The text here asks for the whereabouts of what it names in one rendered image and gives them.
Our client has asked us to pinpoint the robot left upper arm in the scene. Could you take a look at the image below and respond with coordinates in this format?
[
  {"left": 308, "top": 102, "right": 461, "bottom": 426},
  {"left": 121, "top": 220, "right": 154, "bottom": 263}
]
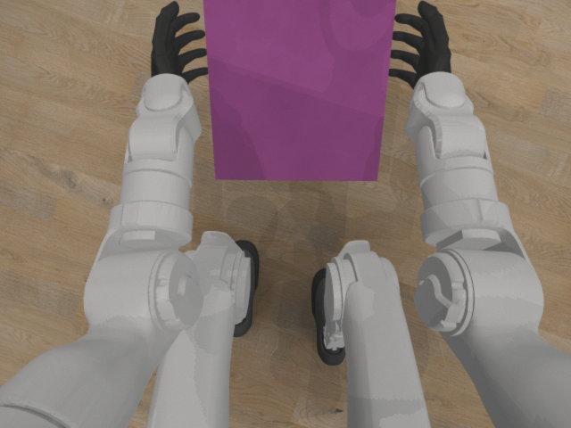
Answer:
[{"left": 0, "top": 249, "right": 203, "bottom": 428}]

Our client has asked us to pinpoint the carton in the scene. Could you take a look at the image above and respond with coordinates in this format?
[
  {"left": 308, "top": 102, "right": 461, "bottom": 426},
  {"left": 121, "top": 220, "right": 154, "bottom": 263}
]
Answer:
[{"left": 203, "top": 0, "right": 396, "bottom": 181}]

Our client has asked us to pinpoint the robot right upper arm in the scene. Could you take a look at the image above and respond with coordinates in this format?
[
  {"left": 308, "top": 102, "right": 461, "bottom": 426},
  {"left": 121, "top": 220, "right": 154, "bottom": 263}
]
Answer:
[{"left": 413, "top": 249, "right": 571, "bottom": 428}]

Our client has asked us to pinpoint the robot right hand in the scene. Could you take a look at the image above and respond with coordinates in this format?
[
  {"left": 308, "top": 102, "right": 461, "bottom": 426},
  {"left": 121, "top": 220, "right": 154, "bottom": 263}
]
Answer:
[{"left": 388, "top": 1, "right": 451, "bottom": 89}]

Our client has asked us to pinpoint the robot left hand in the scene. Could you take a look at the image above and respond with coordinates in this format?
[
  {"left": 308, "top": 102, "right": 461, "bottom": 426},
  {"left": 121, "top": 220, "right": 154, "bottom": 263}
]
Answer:
[{"left": 151, "top": 1, "right": 208, "bottom": 84}]

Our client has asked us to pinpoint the right robot forearm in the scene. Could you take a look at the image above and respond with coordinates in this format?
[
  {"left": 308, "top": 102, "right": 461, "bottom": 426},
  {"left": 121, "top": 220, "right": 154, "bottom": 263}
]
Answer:
[{"left": 404, "top": 71, "right": 544, "bottom": 312}]

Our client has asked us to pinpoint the robot left foot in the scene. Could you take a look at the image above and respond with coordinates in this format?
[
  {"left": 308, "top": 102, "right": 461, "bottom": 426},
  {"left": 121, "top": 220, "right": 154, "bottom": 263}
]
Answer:
[{"left": 233, "top": 240, "right": 259, "bottom": 337}]

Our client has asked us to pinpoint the left robot forearm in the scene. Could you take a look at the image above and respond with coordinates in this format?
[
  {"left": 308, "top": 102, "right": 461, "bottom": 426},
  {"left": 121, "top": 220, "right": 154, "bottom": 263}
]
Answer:
[{"left": 83, "top": 73, "right": 202, "bottom": 314}]

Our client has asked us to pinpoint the robot left thigh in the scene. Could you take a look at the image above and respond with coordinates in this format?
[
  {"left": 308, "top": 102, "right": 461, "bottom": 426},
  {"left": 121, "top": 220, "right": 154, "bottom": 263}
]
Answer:
[{"left": 145, "top": 244, "right": 251, "bottom": 428}]

